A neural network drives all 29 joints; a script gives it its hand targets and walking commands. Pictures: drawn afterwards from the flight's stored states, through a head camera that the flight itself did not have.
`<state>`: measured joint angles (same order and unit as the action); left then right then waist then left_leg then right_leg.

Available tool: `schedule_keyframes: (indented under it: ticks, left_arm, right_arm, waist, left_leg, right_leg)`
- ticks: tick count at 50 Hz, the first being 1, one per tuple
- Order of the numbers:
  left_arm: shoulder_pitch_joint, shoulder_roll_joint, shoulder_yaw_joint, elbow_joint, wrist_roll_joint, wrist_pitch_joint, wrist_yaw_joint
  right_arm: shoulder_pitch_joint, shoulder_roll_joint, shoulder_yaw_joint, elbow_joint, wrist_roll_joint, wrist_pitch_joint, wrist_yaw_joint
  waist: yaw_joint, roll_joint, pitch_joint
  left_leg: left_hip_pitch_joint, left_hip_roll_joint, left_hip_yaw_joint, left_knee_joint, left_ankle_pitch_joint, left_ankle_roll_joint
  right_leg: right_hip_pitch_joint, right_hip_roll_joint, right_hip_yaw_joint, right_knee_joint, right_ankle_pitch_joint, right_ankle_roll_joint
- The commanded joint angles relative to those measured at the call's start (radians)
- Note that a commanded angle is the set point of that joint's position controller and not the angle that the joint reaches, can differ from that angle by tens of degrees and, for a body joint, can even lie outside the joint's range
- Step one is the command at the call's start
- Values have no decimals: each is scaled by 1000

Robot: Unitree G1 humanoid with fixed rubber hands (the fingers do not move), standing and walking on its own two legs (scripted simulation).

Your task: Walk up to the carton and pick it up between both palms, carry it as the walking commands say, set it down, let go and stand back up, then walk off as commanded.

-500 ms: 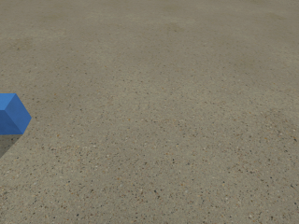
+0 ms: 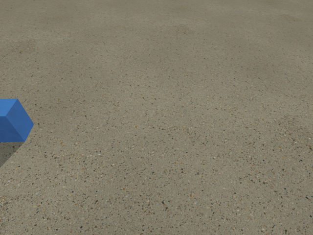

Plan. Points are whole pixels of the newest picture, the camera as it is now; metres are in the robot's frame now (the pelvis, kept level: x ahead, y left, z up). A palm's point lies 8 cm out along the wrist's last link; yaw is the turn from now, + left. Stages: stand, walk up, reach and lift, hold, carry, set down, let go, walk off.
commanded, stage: stand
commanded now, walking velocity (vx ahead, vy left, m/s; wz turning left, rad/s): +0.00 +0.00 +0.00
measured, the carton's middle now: (1, 121) +1.08 +1.16 -0.64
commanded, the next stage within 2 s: walk up in 0.38 s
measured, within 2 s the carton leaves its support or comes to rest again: neither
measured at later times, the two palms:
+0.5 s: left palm out of the picture +0.10 +0.30 -0.11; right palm out of the picture +0.10 -0.30 -0.11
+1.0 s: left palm out of the picture +0.06 +0.45 -0.13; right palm (225, 203) +0.25 -0.21 -0.10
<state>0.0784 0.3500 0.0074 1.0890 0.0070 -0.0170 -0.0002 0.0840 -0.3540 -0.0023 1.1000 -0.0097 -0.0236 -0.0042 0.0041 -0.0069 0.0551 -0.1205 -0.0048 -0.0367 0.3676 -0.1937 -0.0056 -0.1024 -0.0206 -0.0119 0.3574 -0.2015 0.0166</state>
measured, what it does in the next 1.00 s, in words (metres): steps to the left, turning left: left foot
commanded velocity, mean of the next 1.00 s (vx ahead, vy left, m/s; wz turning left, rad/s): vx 0.00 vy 0.00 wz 0.00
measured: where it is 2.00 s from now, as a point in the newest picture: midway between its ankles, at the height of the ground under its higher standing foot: (95, 223)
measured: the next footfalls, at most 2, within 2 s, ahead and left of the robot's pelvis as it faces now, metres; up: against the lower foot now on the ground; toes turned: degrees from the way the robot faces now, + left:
left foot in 0.88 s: +0.13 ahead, +0.22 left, +0.00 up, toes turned +20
right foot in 1.14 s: +0.25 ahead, +0.04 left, +0.00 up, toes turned +19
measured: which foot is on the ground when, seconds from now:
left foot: down 0.00-0.64, up 0.66-0.86, down 0.88-1.00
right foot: down 0.00-0.88, up 0.90-1.00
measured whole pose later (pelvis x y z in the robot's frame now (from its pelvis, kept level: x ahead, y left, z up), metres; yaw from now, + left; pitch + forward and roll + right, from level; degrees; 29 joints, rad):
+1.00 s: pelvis +0.06 +0.08 -0.03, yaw +19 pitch -4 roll +0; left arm 0.16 0.50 0.13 0.91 0.03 -0.06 -0.02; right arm 0.19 -0.43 -0.11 0.87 -0.03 0.00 0.13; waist -0.02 -0.08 0.08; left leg -0.38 -0.01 0.04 0.72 -0.28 0.04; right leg -0.30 -0.11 -0.03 1.04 -0.52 -0.04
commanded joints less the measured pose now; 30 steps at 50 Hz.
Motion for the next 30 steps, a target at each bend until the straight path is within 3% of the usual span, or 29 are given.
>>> schedule_keyframes:
  ticks: [1,14,16,26,28,29,30]
  left_arm:
    - [-50,198,38,-49,1,-14,8]
    - [-37,202,41,-56,-4,-14,10]
    - [-50,208,40,-61,-1,-10,10]
    - [-34,195,40,-68,0,-10,11]
    - [-41,211,43,-60,2,-11,13]
    - [67,356,153,-100,4,-37,2]
    - [165,393,177,-76,20,-47,9]
  right_arm:
    - [-44,-203,-38,-48,0,-13,-8]
    - [-52,-202,-40,-53,-4,-12,-7]
    - [-41,-200,-40,-54,-2,-10,-6]
    - [-41,-205,-39,-54,-3,-11,-9]
    - [-34,-202,-39,-53,1,-10,-9]
    - [-25,-296,-102,-193,-26,19,50]
    - [-76,-280,-104,-232,-31,35,84]
  waist:
    - [0,13,-73]
    - [4,9,-73]
    - [0,-12,-71]
    - [5,21,-84]
    - [-7,-8,-71]
    - [48,-37,-97]
    - [86,-74,-58]
  left_leg:
    - [3,120,-92,-76,140,31]
    - [14,122,-84,-70,164,32]
    - [9,121,-83,-77,192,27]
    - [23,119,-76,-61,238,27]
    - [28,122,-79,-66,245,26]
    - [-274,56,-152,86,-64,121]
    - [-526,13,-65,161,-251,61]
  right_leg:
    - [13,-104,88,-67,108,-35]
    - [16,-109,96,-83,134,-37]
    - [21,-107,88,-67,144,-37]
    - [41,-112,84,-74,211,-35]
    - [28,-109,76,-66,206,-33]
    - [215,-99,47,3,-111,-75]
    - [360,-225,145,-114,-332,-151]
